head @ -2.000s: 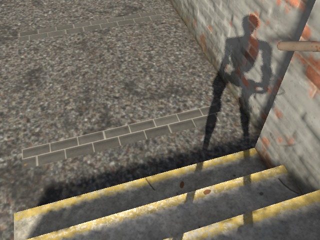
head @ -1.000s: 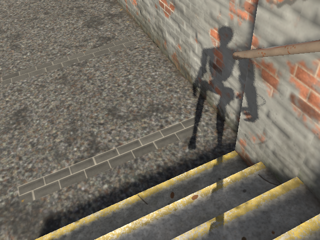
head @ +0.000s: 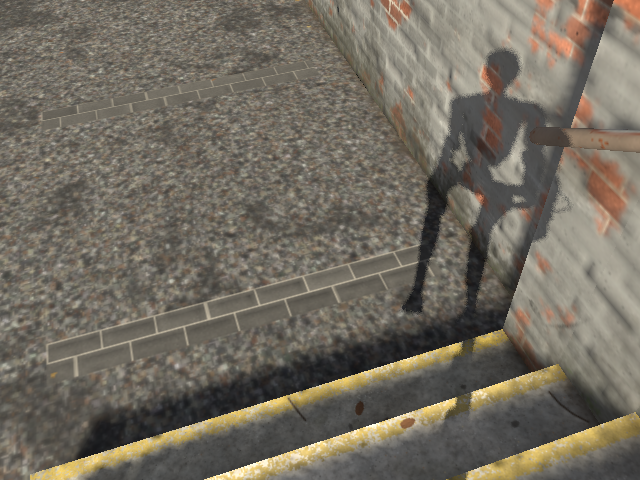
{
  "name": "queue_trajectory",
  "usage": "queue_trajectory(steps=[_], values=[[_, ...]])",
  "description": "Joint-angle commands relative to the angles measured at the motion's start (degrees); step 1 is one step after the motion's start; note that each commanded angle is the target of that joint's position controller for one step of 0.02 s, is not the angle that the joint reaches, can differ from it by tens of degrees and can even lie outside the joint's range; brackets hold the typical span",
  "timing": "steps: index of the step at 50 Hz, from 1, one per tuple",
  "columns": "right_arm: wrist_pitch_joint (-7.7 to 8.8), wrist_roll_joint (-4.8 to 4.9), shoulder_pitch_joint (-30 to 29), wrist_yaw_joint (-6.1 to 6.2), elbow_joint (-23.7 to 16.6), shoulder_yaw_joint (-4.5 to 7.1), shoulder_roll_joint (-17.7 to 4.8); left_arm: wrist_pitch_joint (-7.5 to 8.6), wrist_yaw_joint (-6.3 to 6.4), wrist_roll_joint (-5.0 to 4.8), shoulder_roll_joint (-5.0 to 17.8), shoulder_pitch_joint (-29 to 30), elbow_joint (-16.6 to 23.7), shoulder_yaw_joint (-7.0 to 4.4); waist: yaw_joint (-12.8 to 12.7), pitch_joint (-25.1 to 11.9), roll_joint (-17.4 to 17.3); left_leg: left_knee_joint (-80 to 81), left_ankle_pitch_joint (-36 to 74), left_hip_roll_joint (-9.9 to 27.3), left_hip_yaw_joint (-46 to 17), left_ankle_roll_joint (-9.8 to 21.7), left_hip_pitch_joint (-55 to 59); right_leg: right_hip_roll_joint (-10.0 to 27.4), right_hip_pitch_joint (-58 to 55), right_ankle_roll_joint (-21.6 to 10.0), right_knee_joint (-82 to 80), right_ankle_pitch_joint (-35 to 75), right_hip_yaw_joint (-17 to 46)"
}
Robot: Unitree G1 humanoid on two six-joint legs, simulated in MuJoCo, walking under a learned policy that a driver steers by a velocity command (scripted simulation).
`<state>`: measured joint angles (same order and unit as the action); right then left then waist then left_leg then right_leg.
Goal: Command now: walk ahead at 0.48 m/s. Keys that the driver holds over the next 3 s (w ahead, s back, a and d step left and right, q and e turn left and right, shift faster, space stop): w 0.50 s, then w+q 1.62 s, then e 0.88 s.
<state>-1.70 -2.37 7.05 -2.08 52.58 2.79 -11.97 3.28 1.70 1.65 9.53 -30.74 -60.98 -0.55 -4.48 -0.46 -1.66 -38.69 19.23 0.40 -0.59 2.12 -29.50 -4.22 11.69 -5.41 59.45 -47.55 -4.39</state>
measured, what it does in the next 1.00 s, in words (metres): goes down: left foot 0.19 m lower, then right foot 0.18 m lower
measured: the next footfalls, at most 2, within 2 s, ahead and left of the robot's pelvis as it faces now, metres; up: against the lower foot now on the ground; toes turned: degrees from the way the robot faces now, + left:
left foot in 0.08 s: +0.14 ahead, +0.08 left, -0.19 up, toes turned +4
right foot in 0.62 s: +0.50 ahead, -0.13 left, -0.37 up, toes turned -1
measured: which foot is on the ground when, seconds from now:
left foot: up 0.00-0.06, down 0.08-0.62, up 0.64-1.00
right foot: down 0.00-0.10, up 0.12-0.60, down 0.62-1.00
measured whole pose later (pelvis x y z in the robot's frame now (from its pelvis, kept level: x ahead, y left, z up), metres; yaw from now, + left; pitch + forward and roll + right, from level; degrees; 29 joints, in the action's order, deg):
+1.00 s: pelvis +0.55 -0.03 -0.35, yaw +12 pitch +0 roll -4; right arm 2.9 -5.8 10.2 -5.1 53.6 -0.7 -12.6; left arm 8.0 -0.8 7.8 4.5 -35.1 -66.2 4.3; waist -3.7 -0.2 -4.0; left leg -41.4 22.6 6.2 -4.2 4.3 -37.6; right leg -0.3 12.6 -2.3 53.6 -40.7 -15.0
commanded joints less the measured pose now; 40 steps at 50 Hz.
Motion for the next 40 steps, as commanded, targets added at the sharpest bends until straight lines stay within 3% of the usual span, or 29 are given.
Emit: queue_trajectory(steps=[1,3,4,5,6,7,8,9,10,11,12,13,15,16,18,20,23,26,27,29,31,32,33,34,35,36,37,38,40], values=[[0.97,1.28,-0.7,0.41,-2.2,-0.26,-1.2,-1.11,0.50,0.62,5.9,-4.1,-0.1,-1.09,-1.6,9.1,6.4,3.7,-6.8,-2.8,6.9,0.5,11.6,9.7,13.5,-5.4,-5.1,41.7,11.7],[1.75,1.63,10.3,1.59,1.9,1.01,-4.0,-1.83,1.24,1.19,7.3,-5.2,-1.4,-1.78,2.1,6.1,2.6,22.2,-14.2,-0.2,2.7,2.3,16.0,7.8,3.3,-6.2,12.0,56.1,10.9],[2.67,1.13,18.0,1.90,4.9,1.89,-5.2,-1.90,1.55,0.81,6.5,-4.6,-2.4,-1.60,6.1,5.0,0.2,30.7,-3.3,1.1,4.1,3.4,24.3,5.8,5.2,-6.4,28.5,57.5,9.3],[3.05,1.61,26.2,1.60,7.1,3.01,-8.3,-1.74,0.94,0.70,4.9,-1.6,-1.8,-2.17,9.6,0.8,-7.0,24.3,15.4,9.0,-3.9,7.7,41.4,-2.1,23.2,-5.2,54.5,12.7,5.4],[3.42,0.93,29.2,0.75,7.0,1.54,-8.3,-1.18,1.28,-2.57,3.5,-7.4,1.1,-2.04,4.6,-8.0,-6.8,-4.9,34.0,17.8,-10.2,7.9,58.7,-1.1,42.0,-4.9,65.0,-4.5,7.9],[2.76,2.28,29.5,0.12,7.3,1.79,-8.6,-0.53,1.69,-3.54,6.1,-5.5,2.6,-2.20,6.4,-11.6,-5.7,-1.7,25.7,20.7,-12.5,10.0,60.4,0.7,50.0,-5.7,66.1,0.2,8.0],[2.73,2.26,28.1,0.94,7.2,3.37,-12.2,-0.59,1.81,-2.67,8.0,2.0,4.7,-2.33,10.1,-7.7,-10.2,12.0,-15.0,26.8,-25.1,20.5,53.0,1.0,58.6,-4.1,65.2,7.8,6.9],[2.49,2.11,21.4,1.34,5.3,1.20,-4.8,-1.63,1.08,-0.52,10.4,8.2,3.7,-3.45,7.2,1.5,3.8,19.1,-37.3,20.0,-21.8,17.1,40.7,4.5,58.4,-2.9,55.5,15.4,7.6],[3.29,1.05,22.8,1.82,6.0,0.97,-6.1,-2.29,0.46,-0.03,8.5,9.8,4.9,-3.29,6.7,5.3,-3.3,18.7,-36.1,23.4,-25.9,19.4,31.2,4.8,56.6,-1.3,51.7,16.6,8.7],[4.73,0.18,22.6,2.02,7.9,-0.95,-1.4,-2.30,0.50,-0.39,6.8,12.0,4.5,-3.11,4.0,11.5,3.9,13.8,-26.9,18.2,-19.6,14.5,22.8,6.2,56.7,-0.1,39.3,27.4,13.3],[5.57,0.06,21.9,1.99,7.7,-1.89,0.1,-2.50,-0.08,0.05,5.7,10.8,3.0,-3.33,1.5,11.8,3.9,12.7,-22.3,16.8,-17.0,12.7,14.0,7.7,49.8,0.9,30.4,32.1,13.2],[6.16,0.69,16.0,2.54,5.6,-2.51,-0.2,-2.53,-1.31,0.13,3.8,15.2,5.3,-2.67,-0.7,12.9,4.5,18.5,-25.6,11.1,-9.4,9.5,-0.4,7.8,36.4,2.9,11.1,42.1,8.8],[6.35,0.90,18.2,3.19,6.8,-0.86,-6.7,-3.28,-2.64,2.52,1.1,9.3,0.7,-2.25,-1.1,5.7,-6.7,15.0,-10.1,10.6,-10.1,9.6,-1.7,7.4,21.1,2.1,10.8,56.3,5.6],[6.15,1.20,18.5,2.99,6.2,-0.41,-7.3,-3.72,-2.71,1.39,2.9,7.1,0.2,-2.80,-1.5,4.8,-6.0,12.9,-8.3,9.7,-8.4,8.8,1.6,7.3,22.4,1.6,10.9,60.0,4.6],[6.74,2.49,23.2,3.85,8.3,-1.80,-2.0,-2.27,-2.25,0.53,5.5,19.8,4.1,-3.48,3.0,9.0,-0.6,9.0,-22.1,6.9,-9.3,8.3,15.1,8.7,37.7,1.2,-4.8,68.1,6.9],[7.19,1.78,25.6,4.02,9.1,-2.29,-0.5,-0.72,-2.47,1.74,4.3,27.5,6.1,-2.71,5.6,9.3,-0.6,5.4,-31.9,7.0,-10.6,9.0,16.5,9.3,36.0,1.5,-14.8,77.2,6.8],[6.96,0.73,24.0,3.47,8.1,-1.86,-3.4,-0.80,-3.92,0.61,3.8,30.4,6.9,-2.21,8.4,10.4,0.2,3.0,-37.3,6.1,-9.4,9.0,10.8,7.3,24.2,1.7,-22.6,79.5,3.0],[5.88,0.05,27.5,3.60,9.7,-2.36,-1.7,-0.53,-3.49,-1.01,5.1,35.6,10.6,-1.78,12.8,13.6,-1.1,-4.1,-29.5,5.4,-9.0,8.2,15.1,7.4,20.7,2.0,-31.8,73.0,2.3],[7.29,-5.84,35.6,1.30,15.1,-5.33,1.7,-1.44,-7.36,9.67,0.3,32.9,12.2,2.08,9.6,14.0,-1.4,-8.5,-34.5,7.6,-11.9,8.8,15.4,13.7,19.8,0.5,-38.3,72.4,10.3],[8.02,-4.65,27.3,-1.18,11.9,-3.24,-6.1,-1.51,-7.65,7.26,5.9,19.8,8.4,0.58,5.6,9.0,3.5,-17.8,-25.6,5.6,-12.1,9.9,14.7,11.1,5.4,1.4,-37.4,66.6,6.5],[7.13,-3.83,25.0,-4.41,11.1,-1.88,-10.1,-0.09,-5.72,4.67,13.6,-8.2,-1.3,-2.57,-4.8,3.4,12.1,-42.8,-19.2,-3.2,-6.3,5.9,2.4,8.5,-26.9,0.4,-44.5,74.1,-0.1],[6.99,-3.12,31.1,-5.90,12.0,-2.06,-5.3,0.00,-6.57,5.16,15.7,-20.4,-4.0,-3.03,-5.7,-12.0,22.1,-71.5,-58.2,-10.8,-6.2,2.6,-14.3,18.9,-53.8,-11.6,-22.8,104.6,8.3],[7.08,-1.24,31.2,-6.11,9.2,-2.31,-2.9,-0.14,-7.40,5.98,16.7,-15.6,-1.8,-3.33,-3.5,-21.2,10.2,-77.6,-64.2,-7.6,-5.2,2.0,-20.9,26.7,-57.8,-16.2,-16.5,106.0,14.9],[7.42,0.44,25.5,-5.47,5.0,-2.95,-1.4,0.00,-7.23,6.59,17.4,-11.2,-1.7,-3.81,-4.0,-12.6,7.1,-79.2,-62.5,-5.9,-4.8,1.4,-31.1,29.9,-49.5,-18.0,-20.3,97.3,19.2],[7.64,1.55,20.1,-3.90,1.7,-3.38,-1.2,-0.25,-6.91,6.09,16.8,-6.0,-1.8,-3.84,-3.7,-5.3,5.4,-75.8,-55.9,-1.9,-8.0,3.3,-36.1,31.5,-35.7,-17.1,-28.2,67.1,23.5],[7.74,0.41,16.3,-2.23,0.9,-2.62,-3.4,0.67,-6.55,6.24,8.1,4.5,2.1,-1.04,0.3,3.3,-2.5,-57.0,-37.4,2.2,-11.5,4.7,-30.9,26.6,-14.3,-13.6,-34.9,51.6,18.6],[7.18,-2.04,16.6,-1.53,2.1,-3.20,-2.2,1.66,-5.87,7.57,0.5,10.3,3.3,1.59,5.6,7.8,-1.1,-43.6,-26.0,7.5,-12.8,5.9,-21.6,25.5,3.0,-11.8,-38.4,52.8,15.9],[6.34,-3.01,17.8,-1.82,4.1,-2.45,-2.7,2.58,-4.73,6.51,-3.2,9.5,3.3,2.59,6.4,10.0,0.5,-30.3,-18.9,8.5,-10.1,5.3,-12.7,23.5,14.6,-12.5,-40.4,55.7,10.7],[5.06,-4.22,18.6,-2.51,5.2,-2.71,-0.2,4.49,-3.93,4.87,2.0,5.4,1.5,1.91,7.5,4.4,6.6,-29.2,-18.9,6.8,-5.5,3.6,-3.8,20.4,19.3,-12.7,-40.0,51.0,8.7]])
Over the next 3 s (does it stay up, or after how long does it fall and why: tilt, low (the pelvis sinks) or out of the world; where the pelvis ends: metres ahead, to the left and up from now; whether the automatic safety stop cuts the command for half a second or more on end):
stays up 1.36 0.44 -0.84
